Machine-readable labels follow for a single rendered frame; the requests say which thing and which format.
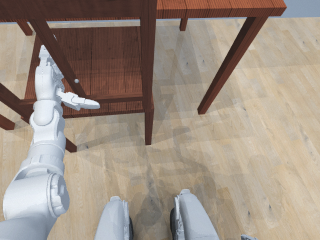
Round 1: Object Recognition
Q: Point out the robot shin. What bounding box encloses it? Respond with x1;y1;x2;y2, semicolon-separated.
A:
175;189;190;240
104;196;130;240

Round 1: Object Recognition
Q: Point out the robot left upper arm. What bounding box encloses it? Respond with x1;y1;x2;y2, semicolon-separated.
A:
0;173;70;240

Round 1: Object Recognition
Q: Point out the table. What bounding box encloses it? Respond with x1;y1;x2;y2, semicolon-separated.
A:
0;0;287;131

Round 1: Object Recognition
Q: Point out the robot left shin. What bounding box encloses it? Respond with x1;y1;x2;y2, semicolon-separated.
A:
104;196;130;240

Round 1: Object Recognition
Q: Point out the left robot hand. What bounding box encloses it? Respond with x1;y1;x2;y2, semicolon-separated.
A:
34;35;100;111

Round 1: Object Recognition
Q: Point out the robot right shin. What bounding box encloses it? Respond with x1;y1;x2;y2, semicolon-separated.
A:
175;189;190;240

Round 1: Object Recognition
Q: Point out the left robot forearm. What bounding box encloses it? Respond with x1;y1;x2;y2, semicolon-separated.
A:
2;99;66;220

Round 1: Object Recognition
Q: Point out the chair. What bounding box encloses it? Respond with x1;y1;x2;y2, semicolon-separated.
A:
0;0;157;153

